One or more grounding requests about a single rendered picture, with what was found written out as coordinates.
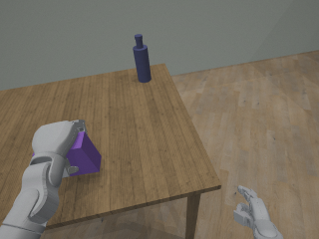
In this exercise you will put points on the left robot forearm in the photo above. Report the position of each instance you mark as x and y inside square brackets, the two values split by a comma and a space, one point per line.
[38, 199]

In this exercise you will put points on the table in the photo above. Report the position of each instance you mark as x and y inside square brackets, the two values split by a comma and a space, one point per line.
[150, 150]

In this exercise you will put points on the robot right hand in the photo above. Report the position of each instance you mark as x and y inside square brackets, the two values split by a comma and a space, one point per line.
[246, 215]

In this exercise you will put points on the sponge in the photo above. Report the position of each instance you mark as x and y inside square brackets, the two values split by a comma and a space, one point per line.
[84, 155]

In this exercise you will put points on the robot left hand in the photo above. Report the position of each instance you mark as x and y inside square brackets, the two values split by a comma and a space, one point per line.
[58, 137]

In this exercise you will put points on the right robot forearm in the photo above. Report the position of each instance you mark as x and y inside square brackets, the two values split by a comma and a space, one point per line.
[265, 229]

